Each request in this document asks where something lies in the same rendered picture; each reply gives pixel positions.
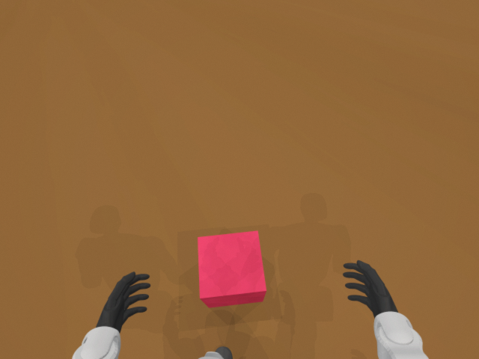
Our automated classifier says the robot left hand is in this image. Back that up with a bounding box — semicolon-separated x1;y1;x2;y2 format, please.
96;272;150;333

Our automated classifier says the robot right hand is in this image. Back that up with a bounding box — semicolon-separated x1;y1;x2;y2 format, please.
343;260;398;318

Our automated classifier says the left robot forearm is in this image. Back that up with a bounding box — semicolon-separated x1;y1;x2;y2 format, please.
72;326;120;359

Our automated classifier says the carton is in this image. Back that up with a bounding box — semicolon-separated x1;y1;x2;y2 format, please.
198;231;266;308

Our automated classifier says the right robot forearm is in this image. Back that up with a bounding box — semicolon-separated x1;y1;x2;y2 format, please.
374;311;429;359

